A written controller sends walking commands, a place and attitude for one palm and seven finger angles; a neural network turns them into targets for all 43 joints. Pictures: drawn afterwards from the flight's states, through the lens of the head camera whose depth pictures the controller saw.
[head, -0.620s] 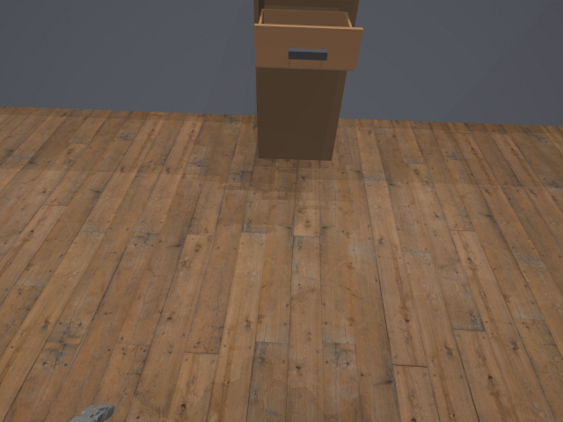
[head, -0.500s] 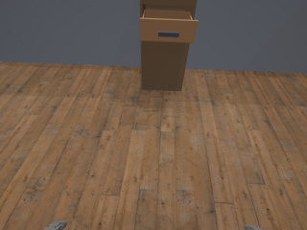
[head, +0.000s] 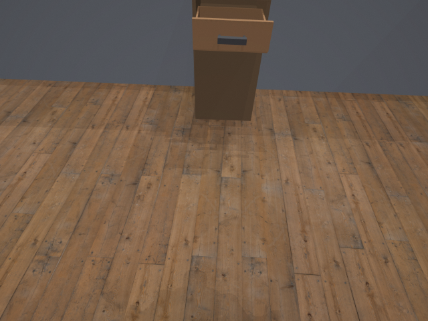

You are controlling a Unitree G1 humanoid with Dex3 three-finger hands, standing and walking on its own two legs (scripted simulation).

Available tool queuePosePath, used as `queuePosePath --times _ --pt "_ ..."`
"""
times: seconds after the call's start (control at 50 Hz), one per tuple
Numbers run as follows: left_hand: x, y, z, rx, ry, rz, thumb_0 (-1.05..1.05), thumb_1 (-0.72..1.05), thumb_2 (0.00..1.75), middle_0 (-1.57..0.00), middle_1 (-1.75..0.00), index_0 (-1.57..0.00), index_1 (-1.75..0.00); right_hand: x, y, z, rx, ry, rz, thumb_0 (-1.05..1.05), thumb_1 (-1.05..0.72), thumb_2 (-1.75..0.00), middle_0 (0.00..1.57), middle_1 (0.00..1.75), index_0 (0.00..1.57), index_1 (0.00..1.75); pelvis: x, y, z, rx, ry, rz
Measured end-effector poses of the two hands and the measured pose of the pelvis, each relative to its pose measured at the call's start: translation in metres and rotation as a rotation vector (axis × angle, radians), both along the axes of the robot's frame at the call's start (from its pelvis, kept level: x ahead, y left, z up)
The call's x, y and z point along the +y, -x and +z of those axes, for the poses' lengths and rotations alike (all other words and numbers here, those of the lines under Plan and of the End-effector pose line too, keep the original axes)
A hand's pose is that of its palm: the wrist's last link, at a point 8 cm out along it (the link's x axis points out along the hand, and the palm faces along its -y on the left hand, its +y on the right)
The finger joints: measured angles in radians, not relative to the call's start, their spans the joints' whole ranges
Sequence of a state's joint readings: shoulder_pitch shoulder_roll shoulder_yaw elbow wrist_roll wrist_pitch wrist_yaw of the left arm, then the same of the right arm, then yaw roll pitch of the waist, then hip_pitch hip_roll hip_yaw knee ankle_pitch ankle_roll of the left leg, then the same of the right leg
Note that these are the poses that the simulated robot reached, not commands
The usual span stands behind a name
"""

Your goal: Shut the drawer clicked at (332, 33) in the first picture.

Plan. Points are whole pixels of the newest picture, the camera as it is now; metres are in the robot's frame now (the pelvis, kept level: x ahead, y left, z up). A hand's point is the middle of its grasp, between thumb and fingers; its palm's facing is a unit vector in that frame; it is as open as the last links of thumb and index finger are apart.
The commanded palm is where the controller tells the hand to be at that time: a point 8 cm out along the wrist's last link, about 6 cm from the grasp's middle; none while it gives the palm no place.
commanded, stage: stand and wait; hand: left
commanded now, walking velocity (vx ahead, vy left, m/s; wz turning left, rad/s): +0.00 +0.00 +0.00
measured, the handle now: (231, 38) +1.30 +0.00 -0.03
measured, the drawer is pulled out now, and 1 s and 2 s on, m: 0.30 0.30 0.30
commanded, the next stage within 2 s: look at it before walking up in 0.20 s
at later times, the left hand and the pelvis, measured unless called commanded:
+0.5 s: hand out of the picture +0.07 +0.24 -0.15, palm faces -0.03 -0.94 -0.33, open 7.4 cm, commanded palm none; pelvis +0.00 +0.00 +0.00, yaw +0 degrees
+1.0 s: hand out of the picture +0.07 +0.24 -0.16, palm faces -0.03 -0.94 -0.33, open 7.4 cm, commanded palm none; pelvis +0.00 -0.01 +0.00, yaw -1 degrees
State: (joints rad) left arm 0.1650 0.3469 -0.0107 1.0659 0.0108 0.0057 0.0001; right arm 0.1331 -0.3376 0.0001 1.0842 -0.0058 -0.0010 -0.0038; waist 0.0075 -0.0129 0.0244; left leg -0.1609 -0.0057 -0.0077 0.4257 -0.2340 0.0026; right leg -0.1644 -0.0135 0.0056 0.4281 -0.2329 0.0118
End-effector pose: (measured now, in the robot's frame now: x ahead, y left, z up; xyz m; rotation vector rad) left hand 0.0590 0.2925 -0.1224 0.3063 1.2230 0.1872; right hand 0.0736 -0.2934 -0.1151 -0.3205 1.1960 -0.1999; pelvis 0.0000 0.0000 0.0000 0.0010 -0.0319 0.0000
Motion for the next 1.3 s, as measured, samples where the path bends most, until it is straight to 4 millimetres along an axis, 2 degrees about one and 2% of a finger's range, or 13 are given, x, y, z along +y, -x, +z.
queuePosePath --times 0.22,0.98,1.08,1.18,1.24,1.3 --pt "-0.003 -0.005 0.003 -0.018 -0.002 -0.01 0.0 0.91 0.9 -0.2 -0.3 -0.2 -0.3 0.0 0.01 -0.002 0.012 -0.012 -0.01 0.01 -0.91 -0.9 0.2 0.3 0.2 0.3 -0.003 0.004 0.001 0.0 -0.001 -0.002" --pt "-0.011 -0.009 0.005 -0.006 -0.007 -0.006 0.0 0.91 0.9 -0.2 -0.3 -0.2 -0.3 -0.005 -0.003 -0.002 0.0 -0.016 -0.011 0.01 -0.91 -0.9 0.2 0.3 0.2 0.3 -0.009 -0.004 0.003 0.003 -0.003 -0.014" --pt "-0.025 -0.002 -0.006 0.044 0.032 -0.007 0.0 0.91 0.9 -0.2 -0.3 -0.2 -0.3 0.006 0.006 -0.012 0.016 -0.052 -0.043 0.01 -0.91 -0.9 0.2 0.3 0.2 0.3 -0.01 -0.015 -0.001 0.01 -0.003 -0.05" --pt "-0.049 0.004 -0.021 0.134 0.082 -0.022 0.0 0.91 0.9 -0.2 -0.3 -0.2 -0.3 0.017 0.029 -0.029 0.058 -0.106 -0.13 0.01 -0.91 -0.9 0.2 0.3 0.2 0.3 -0.016 -0.035 -0.009 0.023 -0.017 -0.107" --pt "-0.069 -0.008 -0.023 0.182 0.096 -0.052 0.0 0.91 0.9 -0.2 -0.3 -0.2 -0.3 0.017 0.049 -0.038 0.098 -0.138 -0.205 0.01 -0.91 -0.9 0.2 0.3 0.2 0.3 -0.028 -0.05 -0.012 0.023 -0.029 -0.145" --pt "-0.093 -0.034 -0.026 0.163 0.104 -0.08 0.01 0.91 0.9 -0.2 -0.3 -0.2 -0.3 0.012 0.069 -0.051 0.179 -0.164 -0.258 0.01 -0.91 -0.9 0.2 0.3 0.2 0.3 -0.043 -0.066 -0.019 0.018 -0.025 -0.164"
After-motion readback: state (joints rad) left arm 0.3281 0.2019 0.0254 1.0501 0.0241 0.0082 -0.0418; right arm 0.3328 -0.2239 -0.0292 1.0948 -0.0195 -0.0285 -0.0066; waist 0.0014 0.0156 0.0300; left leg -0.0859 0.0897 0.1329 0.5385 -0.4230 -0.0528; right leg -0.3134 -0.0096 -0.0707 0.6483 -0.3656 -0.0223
